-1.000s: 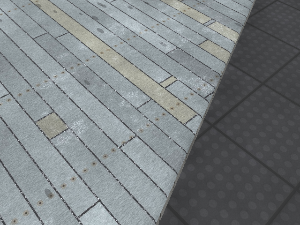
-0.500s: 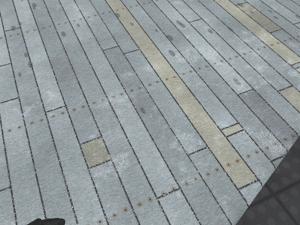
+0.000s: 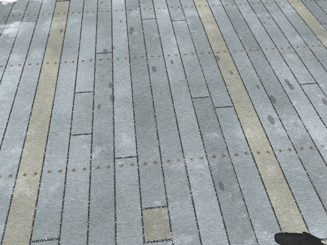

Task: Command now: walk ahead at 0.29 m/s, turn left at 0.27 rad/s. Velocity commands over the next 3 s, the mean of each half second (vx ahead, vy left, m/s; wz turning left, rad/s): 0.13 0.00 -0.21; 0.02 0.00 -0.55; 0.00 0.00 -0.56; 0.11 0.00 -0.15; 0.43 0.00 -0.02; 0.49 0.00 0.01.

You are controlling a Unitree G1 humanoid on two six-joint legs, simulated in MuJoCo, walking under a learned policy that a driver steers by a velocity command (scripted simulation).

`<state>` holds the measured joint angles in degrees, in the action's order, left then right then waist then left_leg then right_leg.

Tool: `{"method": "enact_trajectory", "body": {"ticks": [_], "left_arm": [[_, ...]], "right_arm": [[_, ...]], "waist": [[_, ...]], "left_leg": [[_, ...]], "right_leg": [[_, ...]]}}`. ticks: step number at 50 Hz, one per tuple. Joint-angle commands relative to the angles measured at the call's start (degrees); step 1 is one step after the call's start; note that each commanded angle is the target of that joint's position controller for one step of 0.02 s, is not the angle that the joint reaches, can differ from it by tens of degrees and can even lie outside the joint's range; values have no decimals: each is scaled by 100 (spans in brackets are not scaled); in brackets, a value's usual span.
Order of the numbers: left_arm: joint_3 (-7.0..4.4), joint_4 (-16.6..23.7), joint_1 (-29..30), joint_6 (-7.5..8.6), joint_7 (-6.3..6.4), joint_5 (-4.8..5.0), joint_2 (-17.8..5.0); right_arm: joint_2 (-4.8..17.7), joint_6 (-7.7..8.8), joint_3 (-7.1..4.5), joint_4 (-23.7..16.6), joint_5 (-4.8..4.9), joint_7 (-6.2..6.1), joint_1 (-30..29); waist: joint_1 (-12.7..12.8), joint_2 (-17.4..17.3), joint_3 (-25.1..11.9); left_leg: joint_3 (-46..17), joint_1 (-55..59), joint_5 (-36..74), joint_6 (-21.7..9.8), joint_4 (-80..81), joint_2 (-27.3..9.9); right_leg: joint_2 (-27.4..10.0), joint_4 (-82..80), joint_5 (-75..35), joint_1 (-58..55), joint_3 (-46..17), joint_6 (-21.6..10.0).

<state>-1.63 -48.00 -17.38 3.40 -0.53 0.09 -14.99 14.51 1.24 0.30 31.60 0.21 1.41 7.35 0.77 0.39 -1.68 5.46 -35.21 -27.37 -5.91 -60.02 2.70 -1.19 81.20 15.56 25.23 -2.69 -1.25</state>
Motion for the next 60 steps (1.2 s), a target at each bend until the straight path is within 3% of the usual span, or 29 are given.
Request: {"method": "enact_trajectory", "body": {"ticks": [1,2,3,4,5,6,8,12,17,19,20,21,22,23,24,25,27,30,37,40,41,42,43,44,46,47,50,54,60], "left_arm": [[-44,690,296,112,33,197,-222],[-7,656,43,32,53,233,-154],[-22,631,-79,-41,98,274,-245],[-13,699,40,-84,128,197,-245],[-69,609,93,-128,174,146,-271],[-59,690,184,-89,150,72,-207],[-59,729,404,-49,105,50,-159],[-6,1084,1318,-136,-77,39,-9],[-171,1340,1214,-155,-292,-9,-414],[-281,1249,625,-95,-289,-6,-576],[-417,1212,144,-77,-201,-28,-909],[-560,1340,-179,-96,-63,-88,-1551],[-486,1408,-145,-83,-14,-204,-1413],[-414,1558,164,-131,7,-94,-1010],[-336,1639,515,-181,49,-17,-749],[-300,1690,671,-239,79,62,-669],[-305,1754,949,-328,121,48,-714],[-396,1774,847,-384,149,-62,-872],[-477,1852,776,-541,243,16,-955],[-483,1883,816,-625,271,96,-900],[-442,1898,709,-632,279,89,-734],[-385,2102,814,-594,248,91,-489],[-494,2118,799,-479,214,3,-835],[-578,1948,661,-462,182,40,-1069],[-574,1618,312,-587,207,43,-949],[-528,1605,290,-632,205,42,-803],[-410,1833,779,-659,194,119,-572],[-283,2050,1135,-646,86,106,-363],[-359,1971,797,-692,-61,132,-497]], "right_arm": [[170,177,-118,284,10,116,504],[-17,235,-93,386,-28,146,338],[142,309,-162,403,-20,148,220],[153,347,-181,469,-13,93,95],[108,400,-182,545,-116,45,185],[178,464,-181,584,-154,-40,305],[404,434,-234,655,-150,-234,353],[861,201,-399,830,5,-461,787],[923,-13,-487,823,45,-460,529],[926,-41,-504,806,86,-489,471],[900,16,-488,815,20,-478,657],[555,111,-360,587,-255,-418,828],[527,174,-287,529,-232,-301,1019],[916,169,-393,609,-94,-203,807],[880,125,-389,503,-37,-193,413],[762,67,-376,482,-88,-253,201],[659,-58,-383,436,-117,-340,222],[402,-104,-320,554,-85,-417,442],[483,-76,-397,554,0,-426,150],[529,32,-491,708,42,-356,516],[806,37,-589,748,-24,-366,719],[1354,-21,-718,740,-220,-400,667],[1184,-6,-701,613,-389,-385,489],[832,9,-595,411,-352,-437,93],[520,-12,-488,315,-126,-489,-305],[505,-33,-453,318,-77,-513,-278],[575,-124,-451,379,-121,-575,91],[936,-202,-591,441,-107,-562,330],[1170,-182,-696,524,56,-432,160]], "waist": [[107,-137,399],[260,-230,531],[367,-237,579],[404,-231,551],[327,-146,320],[308,-406,126],[188,-598,-186],[-328,-630,-319],[-252,-665,-198],[35,-490,-402],[241,-168,-719],[178,1088,-1280],[72,1669,-2281],[246,787,-2173],[175,318,-1513],[79,-158,-969],[-205,74,-489],[-225,524,-614],[13,1045,-684],[-192,1039,-582],[-190,655,-615],[-23,-1106,-333],[-96,-1705,-328],[29,-1213,-320],[157,-743,-181],[111,-716,-92],[-174,-844,-24],[-408,-1058,-251],[-229,-1143,-298]], "left_leg": [[-2525,1395,2469,-685,3644,-1494],[-1955,955,2551,-437,3750,-1262],[-1569,981,2875,-446,4007,-1086],[-1059,816,3302,-408,4194,-946],[-600,1081,4147,-286,4336,-803],[-482,1375,5297,-285,4299,-867],[-95,2192,5876,-89,4311,-790],[-86,3381,5668,-70,4179,-1242],[-308,3611,5806,-383,3345,-1740],[-91,3436,6256,-117,2300,-1441],[55,2818,5502,199,1278,-1049],[212,1095,1710,616,-715,-253],[-860,-107,-1179,865,-2135,526],[-1417,-210,-830,832,-2419,62],[-1319,-426,-401,824,-2240,-89],[-1216,-470,-141,844,-1810,-240],[-1030,120,208,898,-899,-279],[-849,485,314,1041,102,-100],[-1014,1034,786,945,1784,-5],[-874,1906,1389,707,3386,-12],[-1355,2572,1405,456,3734,-705],[-2823,2852,1797,-318,4143,-1956],[-3743,2439,2299,-988,4404,-2686],[-3273,2299,2444,-928,4289,-2469],[-2172,2232,2504,-459,4084,-1776],[-1891,2208,2753,-473,4076,-1681],[-1336,2671,2896,-555,4095,-1516],[-1147,3085,3231,-678,3960,-1816],[-909,2753,3416,-561,3603,-2087]], "right_leg": [[-130,1660,533,2392,-113,-157],[-86,1384,229,1921,-314,-197],[-52,537,115,1759,-337,-126],[2,-438,-115,1331,-287,0],[106,-993,-541,1055,-103,-6],[132,-1605,-863,913,-84,106],[192,-2806,-1341,853,189,257],[62,-4155,-1688,1044,422,365],[21,-4560,-666,893,528,35],[376,-5408,-1098,-55,778,-272],[196,-5676,-2439,-1162,297,-587],[-1265,-5241,-5513,-2748,-1600,-1456],[-2238,-5729,-5015,-3714,-3715,-2701],[-1930,-5880,-3801,-3400,-3185,-2386],[-1610,-5953,-2870,-2758,-2561,-1996],[-1332,-6139,-2252,-2037,-2175,-1679],[-811,-6316,-1811,-878,-1691,-1352],[-585,-6260,-2259,-686,-1518,-1319],[-534,-6243,-41,-725,-2257,-967],[-292,-5933,218,-555,-2368,-689],[-16,-5416,817,-3,-2101,-433],[876,-4031,1676,1275,-870,-74],[828,-2453,1975,1575,-538,232],[615,-1600,1573,1461,-645,330],[522,-823,897,1394,-436,500],[502,-504,740,1436,-352,576],[344,-1128,351,1586,25,737],[32,-2509,672,1017,243,759],[101,-4440,411,-290,687,264]]}}
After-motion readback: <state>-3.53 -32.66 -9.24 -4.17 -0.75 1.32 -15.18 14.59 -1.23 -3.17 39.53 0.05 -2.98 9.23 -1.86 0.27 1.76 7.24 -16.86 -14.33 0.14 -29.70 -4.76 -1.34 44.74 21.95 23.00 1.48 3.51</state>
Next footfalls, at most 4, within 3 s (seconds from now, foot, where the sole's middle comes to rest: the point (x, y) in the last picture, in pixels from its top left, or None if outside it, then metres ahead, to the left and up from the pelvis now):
0.40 right None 0.30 -0.12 -0.70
0.82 left None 0.32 0.11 -0.70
1.26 right None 0.17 -0.09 -0.70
1.68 left None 0.32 0.09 -0.70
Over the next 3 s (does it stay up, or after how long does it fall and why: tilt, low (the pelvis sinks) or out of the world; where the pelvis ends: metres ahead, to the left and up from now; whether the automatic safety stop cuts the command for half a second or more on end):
stays up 0.58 -0.35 0.07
